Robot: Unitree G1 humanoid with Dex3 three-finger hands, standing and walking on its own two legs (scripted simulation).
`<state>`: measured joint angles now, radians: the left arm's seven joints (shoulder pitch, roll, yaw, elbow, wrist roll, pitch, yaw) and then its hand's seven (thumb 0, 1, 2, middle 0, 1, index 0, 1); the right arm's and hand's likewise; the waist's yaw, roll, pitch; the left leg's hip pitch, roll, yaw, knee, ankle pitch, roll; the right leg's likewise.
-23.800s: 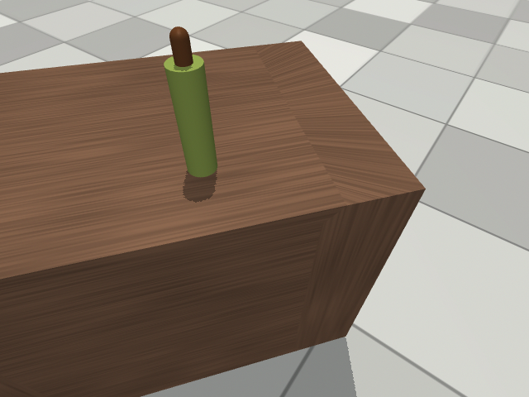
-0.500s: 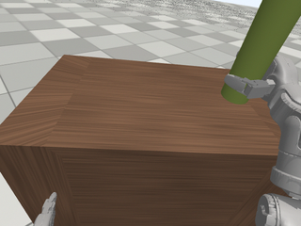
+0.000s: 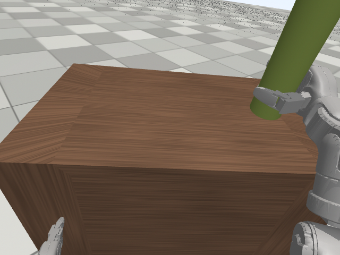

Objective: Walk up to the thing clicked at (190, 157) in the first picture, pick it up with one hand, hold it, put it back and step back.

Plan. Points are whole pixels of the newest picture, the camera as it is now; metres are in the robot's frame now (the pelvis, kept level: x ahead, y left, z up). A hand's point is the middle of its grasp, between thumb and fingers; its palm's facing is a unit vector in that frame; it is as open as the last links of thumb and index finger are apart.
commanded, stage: hold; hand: right
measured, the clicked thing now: (299, 43) +0.31 -0.17 +0.40
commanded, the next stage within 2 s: crouch in 1.56 s
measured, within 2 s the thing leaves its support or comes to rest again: neither
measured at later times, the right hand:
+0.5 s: hand (278, 85) +0.33 -0.17 +0.33, palm faces +0.16 +0.99 +0.00, open 9.4 cm
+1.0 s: hand (273, 83) +0.33 -0.16 +0.33, palm faces +0.13 +0.99 +0.00, open 9.4 cm
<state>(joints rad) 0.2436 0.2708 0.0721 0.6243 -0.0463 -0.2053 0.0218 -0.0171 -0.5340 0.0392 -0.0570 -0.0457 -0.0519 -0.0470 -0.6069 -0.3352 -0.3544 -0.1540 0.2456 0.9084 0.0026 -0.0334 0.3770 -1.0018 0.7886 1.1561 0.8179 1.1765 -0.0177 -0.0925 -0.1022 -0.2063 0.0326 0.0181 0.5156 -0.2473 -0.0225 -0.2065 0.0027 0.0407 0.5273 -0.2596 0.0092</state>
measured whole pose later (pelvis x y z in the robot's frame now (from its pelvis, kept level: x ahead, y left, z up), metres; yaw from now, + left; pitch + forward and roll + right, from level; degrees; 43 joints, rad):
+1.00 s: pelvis -0.01 +0.00 +0.00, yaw +0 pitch -4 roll +0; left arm 0.24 0.28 0.07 0.63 -0.05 -0.22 0.02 -0.02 -0.54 0.04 -0.06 -0.05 -0.05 -0.05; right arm -0.65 -0.33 -0.35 -0.10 0.25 0.92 0.00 -0.03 0.38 -1.01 0.79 1.15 0.82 1.17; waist -0.01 -0.10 -0.10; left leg -0.20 0.03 0.02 0.51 -0.24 -0.02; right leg -0.20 0.00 0.04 0.52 -0.25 0.01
